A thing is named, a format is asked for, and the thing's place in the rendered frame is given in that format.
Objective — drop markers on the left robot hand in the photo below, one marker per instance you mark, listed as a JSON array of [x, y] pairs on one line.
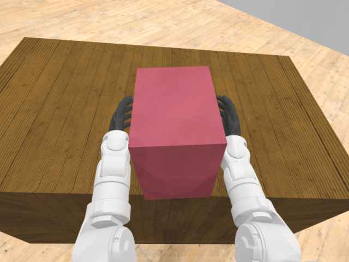
[[118, 118]]

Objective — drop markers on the right robot upper arm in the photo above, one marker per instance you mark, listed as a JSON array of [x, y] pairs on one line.
[[266, 242]]

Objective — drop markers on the left robot forearm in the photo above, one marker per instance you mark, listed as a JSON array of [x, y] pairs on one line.
[[109, 206]]

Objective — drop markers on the pedestal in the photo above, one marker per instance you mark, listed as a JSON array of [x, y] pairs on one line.
[[57, 98]]

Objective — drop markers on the right robot hand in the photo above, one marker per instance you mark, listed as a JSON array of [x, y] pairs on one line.
[[230, 119]]

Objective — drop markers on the carton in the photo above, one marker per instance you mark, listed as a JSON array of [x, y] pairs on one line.
[[177, 140]]

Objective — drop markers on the right robot forearm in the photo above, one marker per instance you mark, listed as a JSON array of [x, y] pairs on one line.
[[249, 203]]

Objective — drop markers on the left robot upper arm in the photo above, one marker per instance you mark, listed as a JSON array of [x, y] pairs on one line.
[[111, 244]]

